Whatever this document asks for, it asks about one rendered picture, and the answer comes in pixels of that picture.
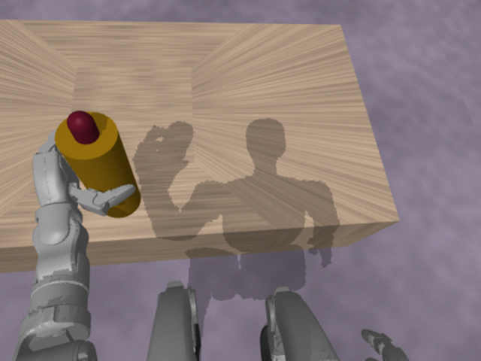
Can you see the left robot arm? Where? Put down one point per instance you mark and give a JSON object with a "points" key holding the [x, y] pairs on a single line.
{"points": [[58, 323]]}

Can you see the right robot hand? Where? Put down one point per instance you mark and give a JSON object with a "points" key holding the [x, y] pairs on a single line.
{"points": [[383, 345]]}

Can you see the bottle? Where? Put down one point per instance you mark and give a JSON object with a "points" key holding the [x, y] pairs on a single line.
{"points": [[91, 145]]}

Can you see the left robot hand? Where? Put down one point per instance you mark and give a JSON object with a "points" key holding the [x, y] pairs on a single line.
{"points": [[55, 181]]}

